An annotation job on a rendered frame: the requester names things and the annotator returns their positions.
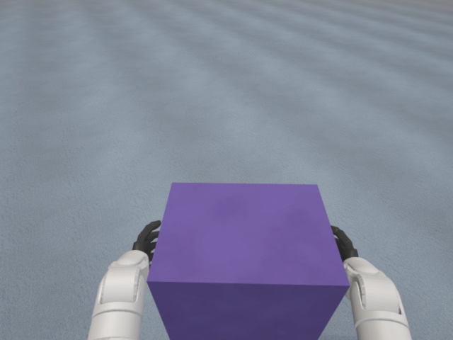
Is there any right robot forearm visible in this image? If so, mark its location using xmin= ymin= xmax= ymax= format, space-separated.
xmin=343 ymin=257 xmax=412 ymax=340

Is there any left robot forearm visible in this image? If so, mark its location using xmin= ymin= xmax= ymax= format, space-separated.
xmin=87 ymin=250 xmax=149 ymax=340

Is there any carton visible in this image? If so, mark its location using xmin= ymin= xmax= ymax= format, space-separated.
xmin=147 ymin=183 xmax=350 ymax=340

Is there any robot left hand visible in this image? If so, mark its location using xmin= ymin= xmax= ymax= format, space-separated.
xmin=132 ymin=220 xmax=161 ymax=269

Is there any robot right hand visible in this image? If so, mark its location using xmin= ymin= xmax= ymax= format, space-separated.
xmin=331 ymin=225 xmax=358 ymax=262

